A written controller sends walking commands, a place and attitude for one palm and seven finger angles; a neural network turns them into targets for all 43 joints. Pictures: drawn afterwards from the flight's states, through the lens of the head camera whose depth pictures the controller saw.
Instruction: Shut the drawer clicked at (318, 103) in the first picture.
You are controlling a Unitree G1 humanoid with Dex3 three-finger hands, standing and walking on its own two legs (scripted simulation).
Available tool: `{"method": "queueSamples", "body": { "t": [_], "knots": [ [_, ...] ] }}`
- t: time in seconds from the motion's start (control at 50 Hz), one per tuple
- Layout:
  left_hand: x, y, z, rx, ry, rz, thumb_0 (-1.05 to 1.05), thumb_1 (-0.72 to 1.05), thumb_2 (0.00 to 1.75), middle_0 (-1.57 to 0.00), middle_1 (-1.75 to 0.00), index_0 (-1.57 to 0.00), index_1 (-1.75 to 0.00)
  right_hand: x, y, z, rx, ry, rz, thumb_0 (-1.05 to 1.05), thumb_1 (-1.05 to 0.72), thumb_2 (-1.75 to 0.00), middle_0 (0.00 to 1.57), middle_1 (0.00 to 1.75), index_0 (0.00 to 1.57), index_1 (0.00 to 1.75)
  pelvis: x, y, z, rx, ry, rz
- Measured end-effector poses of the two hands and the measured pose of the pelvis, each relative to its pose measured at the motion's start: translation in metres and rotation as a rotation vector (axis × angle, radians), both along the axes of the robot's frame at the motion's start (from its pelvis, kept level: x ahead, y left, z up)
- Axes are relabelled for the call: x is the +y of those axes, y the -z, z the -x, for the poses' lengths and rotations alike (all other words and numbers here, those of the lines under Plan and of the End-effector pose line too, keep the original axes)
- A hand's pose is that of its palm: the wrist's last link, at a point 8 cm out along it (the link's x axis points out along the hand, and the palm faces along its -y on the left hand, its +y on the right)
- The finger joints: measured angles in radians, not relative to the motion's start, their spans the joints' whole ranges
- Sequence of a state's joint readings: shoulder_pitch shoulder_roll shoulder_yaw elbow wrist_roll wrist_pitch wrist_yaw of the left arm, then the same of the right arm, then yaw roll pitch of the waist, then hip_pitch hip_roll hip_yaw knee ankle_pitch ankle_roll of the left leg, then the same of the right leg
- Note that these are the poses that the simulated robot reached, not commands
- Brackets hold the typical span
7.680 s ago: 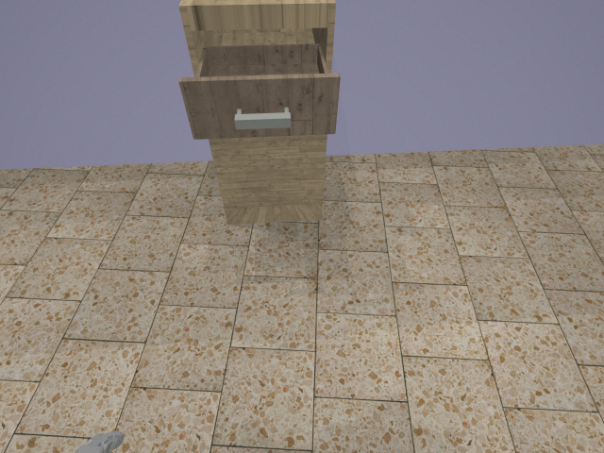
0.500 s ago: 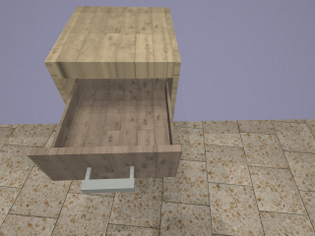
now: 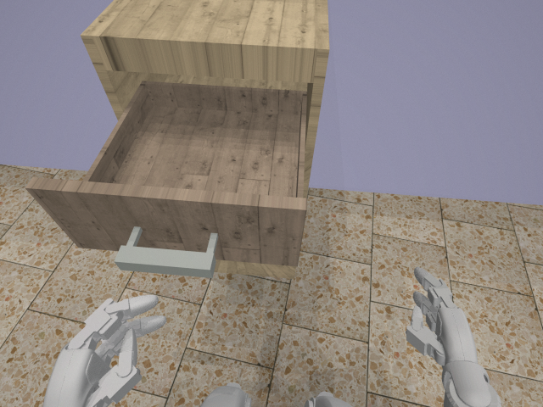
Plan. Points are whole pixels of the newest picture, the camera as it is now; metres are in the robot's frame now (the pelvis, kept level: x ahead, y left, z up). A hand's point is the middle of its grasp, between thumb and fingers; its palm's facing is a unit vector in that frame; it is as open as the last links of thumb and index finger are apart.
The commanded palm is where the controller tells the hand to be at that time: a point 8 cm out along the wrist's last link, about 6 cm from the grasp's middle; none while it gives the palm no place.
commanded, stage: raise the hand and make a fist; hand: left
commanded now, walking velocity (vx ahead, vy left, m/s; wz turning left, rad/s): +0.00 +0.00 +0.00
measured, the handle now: (170, 248) +0.32 +0.19 +0.05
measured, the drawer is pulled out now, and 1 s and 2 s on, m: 0.29 0.29 0.29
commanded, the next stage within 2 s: bring the fist close to the handle in 1.36 s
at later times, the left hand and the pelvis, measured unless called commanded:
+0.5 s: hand (124, 361) +0.15 +0.17 +0.10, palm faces +0.05 -1.00 -0.02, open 3.2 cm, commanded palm +0.11 +0.22 +0.11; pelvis +0.01 +0.02 +0.02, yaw -1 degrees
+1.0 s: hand (121, 355) +0.15 +0.16 +0.15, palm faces +0.01 -1.00 +0.00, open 3.2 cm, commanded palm +0.09 +0.21 +0.15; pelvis +0.02 +0.05 +0.03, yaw -1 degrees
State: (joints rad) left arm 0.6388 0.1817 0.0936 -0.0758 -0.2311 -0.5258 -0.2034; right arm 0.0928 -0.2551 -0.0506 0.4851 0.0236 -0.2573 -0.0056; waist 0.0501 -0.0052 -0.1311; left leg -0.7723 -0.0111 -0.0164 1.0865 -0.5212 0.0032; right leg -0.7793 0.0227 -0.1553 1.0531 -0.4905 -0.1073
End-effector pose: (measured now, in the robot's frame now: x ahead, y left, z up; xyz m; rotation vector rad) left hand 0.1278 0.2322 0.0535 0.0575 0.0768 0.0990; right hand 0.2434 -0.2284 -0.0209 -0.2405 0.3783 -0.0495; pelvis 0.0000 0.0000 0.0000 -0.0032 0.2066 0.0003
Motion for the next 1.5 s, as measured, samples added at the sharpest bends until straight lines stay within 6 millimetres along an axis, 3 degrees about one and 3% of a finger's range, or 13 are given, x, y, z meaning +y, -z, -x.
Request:
{"method": "queueSamples", "body": {
  "t": [0.08,0.16,0.24,0.38,0.44,0.52,0.62,0.72,0.9,1.12,1.5],
  "knots": [
    [0.001,-0.017,-0.010,-0.065,-0.037,0.004,0.02,0.90,0.90,-0.64,-0.79,-0.63,-0.78,0.019,0.020,0.012,0.071,-0.021,-0.067,0.01,-0.91,-0.90,0.20,0.30,0.20,0.30,-0.006,-0.001,0.001,0.003,-0.014,0.005],
    [-0.015,-0.029,-0.028,-0.058,0.084,0.004,0.02,0.90,0.90,-0.72,-0.87,-0.72,-0.87,0.027,0.037,0.040,0.170,0.005,-0.118,0.02,-0.91,-0.90,0.20,0.30,0.20,0.30,-0.007,-0.007,-0.001,-0.003,-0.015,0.003],
    [-0.022,-0.027,-0.036,0.037,0.157,0.019,0.01,0.90,0.90,-0.81,-0.96,-0.80,-0.96,0.017,0.044,0.069,0.255,0.091,-0.134,0.02,-0.91,-0.90,0.21,0.30,0.20,0.30,-0.006,-0.014,-0.004,-0.016,0.002,-0.009],
    [0.002,-0.039,-0.016,0.059,0.021,0.004,0.02,0.90,0.90,-0.95,-1.11,-0.95,-1.12,-0.011,0.037,0.093,0.292,0.199,-0.066,0.02,-0.91,-0.90,0.20,0.30,0.20,0.30,0.002,-0.021,-0.008,-0.032,0.018,-0.008],
    [0.004,-0.048,-0.007,0.012,0.010,0.005,0.02,0.90,0.90,-1.01,-1.18,-1.00,-1.18,-0.015,0.030,0.090,0.263,0.190,-0.032,0.02,-0.91,-0.90,0.20,0.30,0.20,0.30,0.008,-0.022,-0.007,-0.034,0.012,0.001],
    [-0.008,-0.054,-0.003,-0.028,0.067,0.046,0.02,0.90,0.90,-1.09,-1.26,-1.08,-1.27,-0.008,0.019,0.076,0.194,0.163,-0.017,0.02,-0.91,-0.90,0.20,0.30,0.20,0.30,0.018,-0.021,-0.006,-0.036,0.008,0.010],
    [-0.019,-0.059,-0.005,-0.028,0.117,0.064,0.01,0.90,0.90,-1.19,-1.37,-1.19,-1.38,0.016,0.003,0.054,0.099,0.120,-0.045,0.02,-0.91,-0.90,0.20,0.30,0.20,0.30,0.028,-0.022,-0.007,-0.048,0.013,0.016],
    [-0.015,-0.073,-0.006,-0.053,0.074,0.057,0.02,0.90,0.90,-1.29,-1.48,-1.28,-1.48,0.048,-0.008,0.036,0.043,0.060,-0.096,0.02,-0.91,-0.90,0.20,0.30,0.20,0.30,0.036,-0.023,-0.010,-0.064,0.017,0.021],
    [-0.020,-0.091,-0.003,-0.058,0.080,0.078,0.01,0.90,0.90,-1.38,-1.58,-1.38,-1.58,0.081,-0.012,0.028,0.048,-0.023,-0.128,0.02,-0.91,-0.90,0.20,0.30,0.20,0.30,0.047,-0.024,-0.016,-0.085,0.010,0.033],
    [-0.015,-0.100,-0.001,-0.024,0.055,0.057,0.01,0.90,0.90,-1.40,-1.60,-1.40,-1.60,0.070,-0.005,0.038,0.104,0.019,-0.117,0.02,-0.91,-0.90,0.20,0.30,0.20,0.30,0.051,-0.026,-0.021,-0.084,0.015,0.033],
    [-0.038,-0.100,-0.003,-0.040,0.063,0.048,0.01,0.90,0.90,-1.40,-1.60,-1.40,-1.60,0.046,0.000,0.042,0.100,0.048,-0.121,0.02,-0.91,-0.90,0.20,0.30,0.20,0.30,0.032,-0.023,-0.021,-0.073,0.014,0.020]
  ]
}}
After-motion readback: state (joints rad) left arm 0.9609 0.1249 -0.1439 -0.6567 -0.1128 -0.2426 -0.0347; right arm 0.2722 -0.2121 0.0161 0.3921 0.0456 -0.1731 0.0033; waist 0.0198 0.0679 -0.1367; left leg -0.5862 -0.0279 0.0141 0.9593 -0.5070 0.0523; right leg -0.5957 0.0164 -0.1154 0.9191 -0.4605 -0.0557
